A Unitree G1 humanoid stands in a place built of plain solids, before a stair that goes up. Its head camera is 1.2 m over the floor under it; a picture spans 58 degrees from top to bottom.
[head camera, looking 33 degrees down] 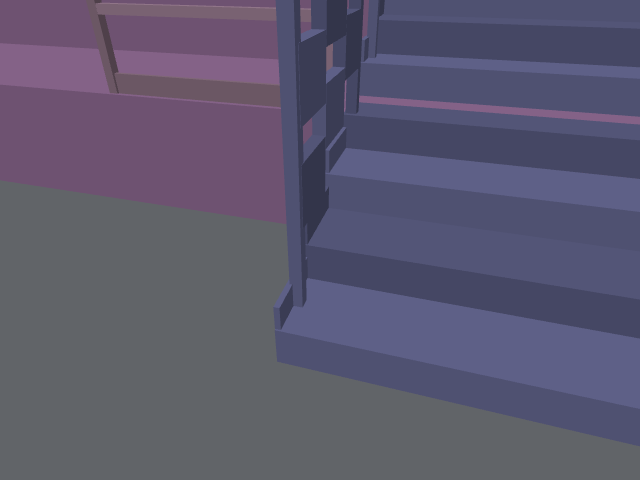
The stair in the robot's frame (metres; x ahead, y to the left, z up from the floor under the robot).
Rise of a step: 0.15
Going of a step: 0.30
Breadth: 1.32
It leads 16 degrees to the right of straight ahead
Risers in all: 4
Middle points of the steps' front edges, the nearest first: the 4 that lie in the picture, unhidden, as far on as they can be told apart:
0.87 -0.48 0.16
1.16 -0.56 0.31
1.44 -0.65 0.47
1.73 -0.73 0.62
